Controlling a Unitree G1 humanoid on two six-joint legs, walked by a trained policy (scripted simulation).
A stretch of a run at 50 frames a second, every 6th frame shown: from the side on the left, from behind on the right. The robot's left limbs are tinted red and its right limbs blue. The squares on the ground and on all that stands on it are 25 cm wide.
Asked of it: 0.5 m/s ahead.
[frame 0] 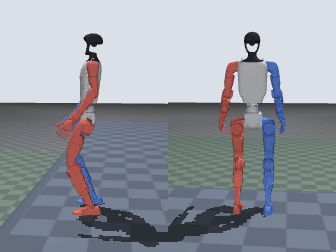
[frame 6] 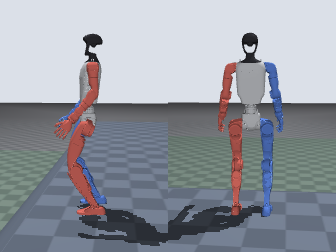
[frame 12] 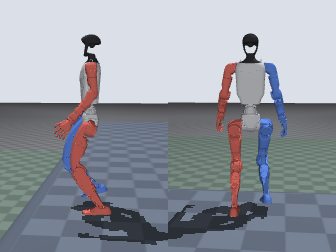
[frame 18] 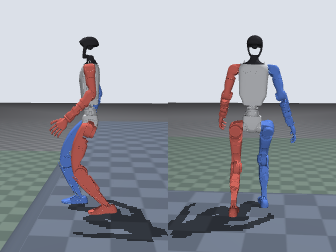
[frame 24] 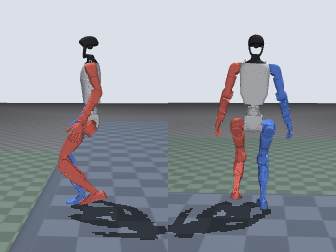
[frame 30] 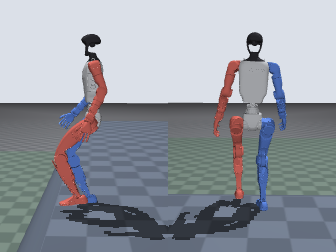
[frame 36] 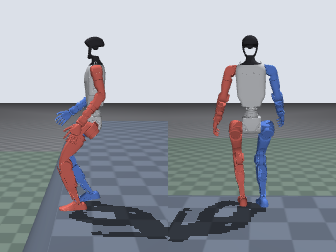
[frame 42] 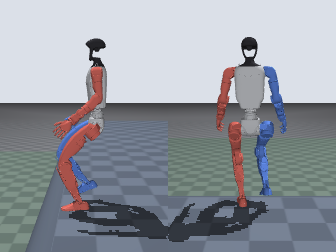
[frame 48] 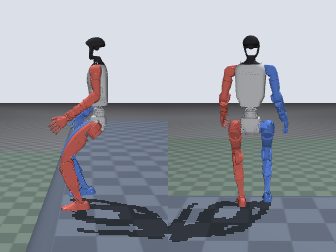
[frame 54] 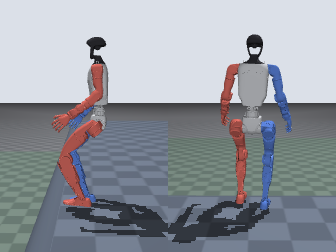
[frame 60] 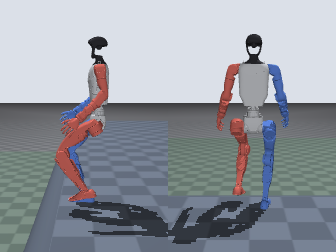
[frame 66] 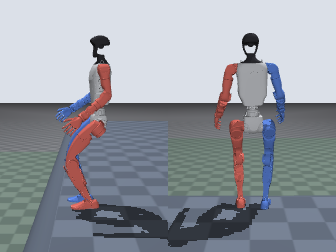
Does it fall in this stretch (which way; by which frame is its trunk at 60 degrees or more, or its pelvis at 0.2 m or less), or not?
no
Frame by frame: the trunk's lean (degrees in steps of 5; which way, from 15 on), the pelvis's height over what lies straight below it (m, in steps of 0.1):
0: 5, 0.8
6: 5, 0.7
12: 0, 0.7
18: 0, 0.7
24: 5, 0.7
30: 5, 0.7
36: 0, 0.7
42: 0, 0.7
48: 5, 0.7
54: 5, 0.7
60: 0, 0.7
66: 0, 0.7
